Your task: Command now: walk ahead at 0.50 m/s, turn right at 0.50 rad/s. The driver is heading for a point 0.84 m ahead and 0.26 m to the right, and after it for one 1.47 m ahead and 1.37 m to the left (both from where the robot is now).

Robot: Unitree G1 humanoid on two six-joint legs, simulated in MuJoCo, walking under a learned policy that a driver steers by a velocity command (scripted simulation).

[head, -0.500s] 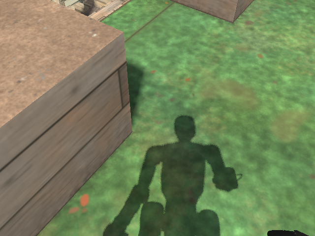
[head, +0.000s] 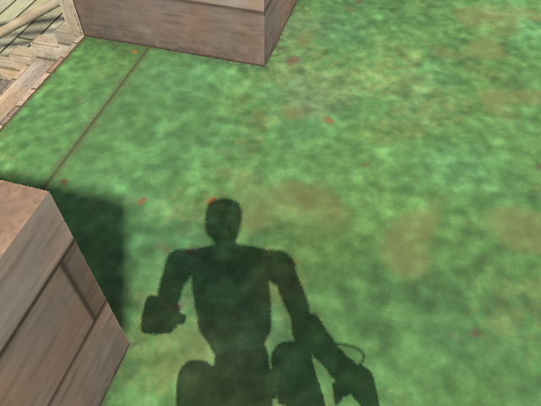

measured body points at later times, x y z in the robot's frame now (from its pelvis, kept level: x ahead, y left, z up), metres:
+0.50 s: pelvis +0.30 -0.03 +0.00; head +0.32 -0.05 +0.45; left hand +0.40 +0.25 -0.10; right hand +0.46 -0.32 -0.07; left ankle +0.49 +0.06 -0.71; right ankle +0.15 -0.09 -0.73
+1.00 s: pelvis +0.54 -0.12 +0.00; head +0.56 -0.14 +0.45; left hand +0.85 -0.05 -0.07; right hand +0.37 -0.36 -0.12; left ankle +0.49 +0.05 -0.73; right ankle +0.60 -0.32 -0.69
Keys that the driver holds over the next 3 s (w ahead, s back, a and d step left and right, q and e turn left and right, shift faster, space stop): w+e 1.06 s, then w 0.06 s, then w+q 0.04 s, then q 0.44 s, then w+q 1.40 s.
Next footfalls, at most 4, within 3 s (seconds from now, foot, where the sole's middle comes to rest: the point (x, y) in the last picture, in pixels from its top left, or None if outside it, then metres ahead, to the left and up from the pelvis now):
0.04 right None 0.19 -0.10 -0.76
0.54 left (257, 384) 0.52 0.04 -0.76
1.08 right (399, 330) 0.64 -0.34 -0.76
1.56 left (377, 236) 0.94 -0.34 -0.76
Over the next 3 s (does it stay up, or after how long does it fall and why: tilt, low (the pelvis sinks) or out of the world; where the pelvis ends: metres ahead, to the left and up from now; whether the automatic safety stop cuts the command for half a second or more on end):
stays up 1.38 -0.46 -0.01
